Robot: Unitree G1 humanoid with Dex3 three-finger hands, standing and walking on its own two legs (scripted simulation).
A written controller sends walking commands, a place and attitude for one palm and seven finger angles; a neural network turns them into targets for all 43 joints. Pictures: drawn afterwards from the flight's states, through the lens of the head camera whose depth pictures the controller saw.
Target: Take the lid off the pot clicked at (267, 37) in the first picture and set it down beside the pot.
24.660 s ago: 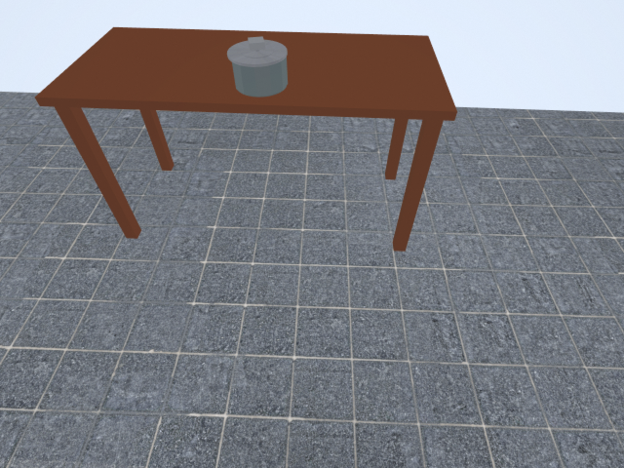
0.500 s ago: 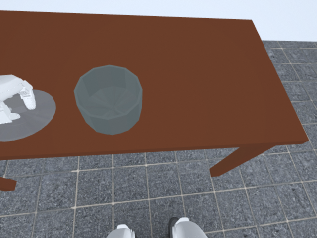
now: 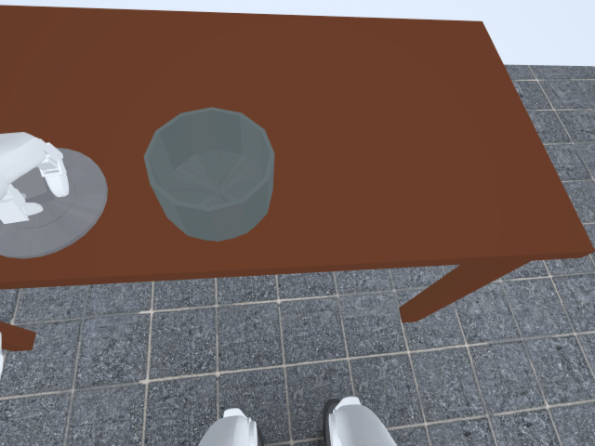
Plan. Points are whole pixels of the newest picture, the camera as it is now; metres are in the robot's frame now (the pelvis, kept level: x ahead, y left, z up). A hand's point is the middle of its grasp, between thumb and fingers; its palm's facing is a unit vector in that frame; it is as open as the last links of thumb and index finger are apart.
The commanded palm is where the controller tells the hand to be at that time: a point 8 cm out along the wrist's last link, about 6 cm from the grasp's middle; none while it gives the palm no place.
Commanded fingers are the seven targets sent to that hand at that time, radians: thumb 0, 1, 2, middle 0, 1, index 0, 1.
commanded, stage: open the fingers wide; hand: left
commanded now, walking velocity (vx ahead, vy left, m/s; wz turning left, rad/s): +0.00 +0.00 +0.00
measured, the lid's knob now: (29, 189) +0.46 +0.36 -0.01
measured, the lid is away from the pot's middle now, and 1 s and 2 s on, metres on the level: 0.25 0.25 0.25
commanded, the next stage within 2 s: raise the empty hand in 0.96 s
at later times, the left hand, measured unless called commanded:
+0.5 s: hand (22, 196) +0.44 +0.34 +0.01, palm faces -0.50 -0.09 -0.86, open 8.0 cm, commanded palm +0.46 +0.33 +0.06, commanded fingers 0.00 0.18 0.54 -0.37 -0.99 -0.39 -1.00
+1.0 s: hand (21, 208) +0.42 +0.34 +0.01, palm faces -0.48 -0.11 -0.87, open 10.9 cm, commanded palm +0.45 +0.34 +0.06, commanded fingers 0.00 0.09 0.43 -0.28 -0.98 -0.28 -0.98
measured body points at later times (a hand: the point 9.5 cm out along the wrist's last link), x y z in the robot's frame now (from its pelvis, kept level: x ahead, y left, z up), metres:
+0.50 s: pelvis +0.00 +0.00 +0.00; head +0.13 +0.03 +0.43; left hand +0.46 +0.35 +0.06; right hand +0.01 -0.28 -0.11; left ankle -0.01 +0.06 -0.69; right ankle +0.04 -0.17 -0.69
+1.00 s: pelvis +0.00 +0.00 +0.00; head +0.12 +0.03 +0.44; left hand +0.44 +0.35 +0.06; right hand +0.03 -0.28 -0.11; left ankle -0.01 +0.06 -0.69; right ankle +0.04 -0.17 -0.69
